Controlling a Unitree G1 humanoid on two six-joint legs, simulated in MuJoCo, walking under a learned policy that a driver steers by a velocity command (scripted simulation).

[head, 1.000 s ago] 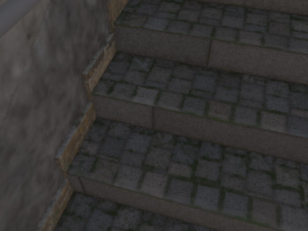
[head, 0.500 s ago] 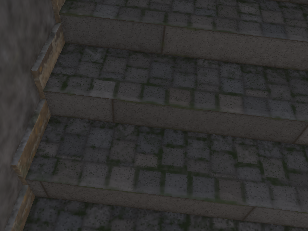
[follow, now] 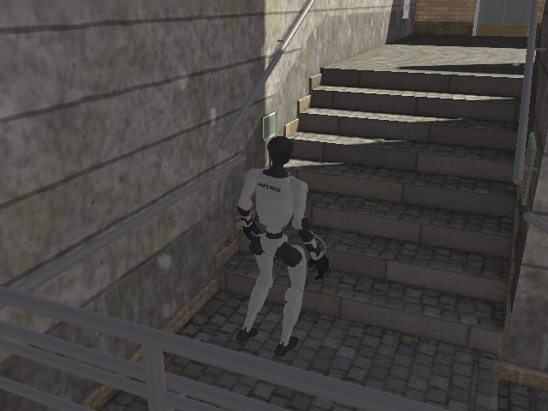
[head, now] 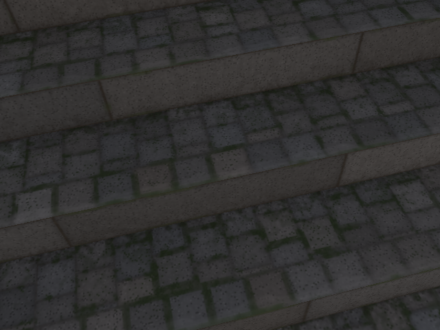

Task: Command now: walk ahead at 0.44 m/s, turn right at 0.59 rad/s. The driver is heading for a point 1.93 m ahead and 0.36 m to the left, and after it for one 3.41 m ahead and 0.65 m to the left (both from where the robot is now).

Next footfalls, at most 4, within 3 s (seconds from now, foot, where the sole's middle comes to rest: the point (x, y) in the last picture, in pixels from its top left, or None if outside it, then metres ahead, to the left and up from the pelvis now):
0.38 left None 0.33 0.04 -0.77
0.86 right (325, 254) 0.62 -0.26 -0.61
1.48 left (232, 142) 0.92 -0.01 -0.44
1.92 right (263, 26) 1.26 -0.14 -0.28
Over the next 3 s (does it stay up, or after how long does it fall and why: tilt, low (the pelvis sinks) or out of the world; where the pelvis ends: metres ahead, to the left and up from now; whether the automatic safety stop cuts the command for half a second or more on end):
stays up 1.53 0.29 0.64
